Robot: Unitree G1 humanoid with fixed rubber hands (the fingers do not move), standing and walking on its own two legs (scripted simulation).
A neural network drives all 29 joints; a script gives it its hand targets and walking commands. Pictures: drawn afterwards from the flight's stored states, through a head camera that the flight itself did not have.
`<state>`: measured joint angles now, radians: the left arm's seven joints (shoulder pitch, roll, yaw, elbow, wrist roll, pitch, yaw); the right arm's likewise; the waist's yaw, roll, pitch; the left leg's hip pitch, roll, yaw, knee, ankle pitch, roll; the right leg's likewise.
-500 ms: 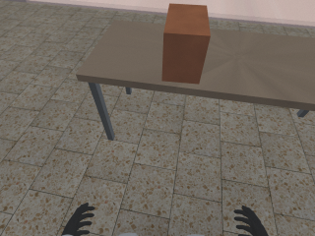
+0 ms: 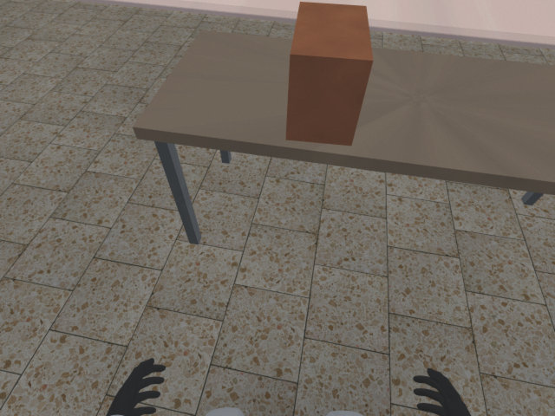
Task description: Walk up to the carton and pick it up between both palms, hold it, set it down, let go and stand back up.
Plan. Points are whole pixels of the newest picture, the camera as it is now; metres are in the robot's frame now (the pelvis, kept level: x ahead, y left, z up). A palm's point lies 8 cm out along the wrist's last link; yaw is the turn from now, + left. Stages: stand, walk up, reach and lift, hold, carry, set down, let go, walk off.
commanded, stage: stand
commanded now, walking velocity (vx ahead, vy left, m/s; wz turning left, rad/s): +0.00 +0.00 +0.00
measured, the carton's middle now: (325, 73) +0.90 -0.11 +0.01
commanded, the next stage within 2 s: walk up in 0.56 s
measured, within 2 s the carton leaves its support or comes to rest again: neither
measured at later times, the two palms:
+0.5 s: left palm out of the picture +0.13 +0.24 -0.10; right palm out of the picture +0.11 -0.25 -0.10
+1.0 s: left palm (121, 413) +0.14 +0.24 -0.10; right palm out of the picture +0.10 -0.30 -0.11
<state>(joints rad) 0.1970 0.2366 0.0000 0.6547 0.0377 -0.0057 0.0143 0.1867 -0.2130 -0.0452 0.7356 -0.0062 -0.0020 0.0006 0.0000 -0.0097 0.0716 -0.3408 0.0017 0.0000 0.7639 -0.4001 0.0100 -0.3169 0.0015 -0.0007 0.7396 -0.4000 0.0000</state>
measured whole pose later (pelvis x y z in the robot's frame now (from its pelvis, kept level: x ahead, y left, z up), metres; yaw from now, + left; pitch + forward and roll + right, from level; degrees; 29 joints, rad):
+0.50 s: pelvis +0.00 +0.00 +0.00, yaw +0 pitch -1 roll +0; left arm 0.20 0.24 0.00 0.70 0.04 -0.01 0.01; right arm 0.19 -0.21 -0.04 0.77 -0.01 -0.01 0.00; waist 0.00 -0.01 0.07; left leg -0.34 0.00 0.00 0.76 -0.39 0.01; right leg -0.32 0.00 0.00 0.74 -0.40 0.00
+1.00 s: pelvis +0.02 -0.02 -0.01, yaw -1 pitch -1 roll +0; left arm 0.23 0.31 0.01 0.72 0.04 -0.06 -0.02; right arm 0.26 -0.28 -0.10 0.79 -0.01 -0.04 0.04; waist 0.00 -0.01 0.07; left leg -0.33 0.02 0.00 0.83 -0.46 0.03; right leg -0.32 0.02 0.00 0.81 -0.47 -0.01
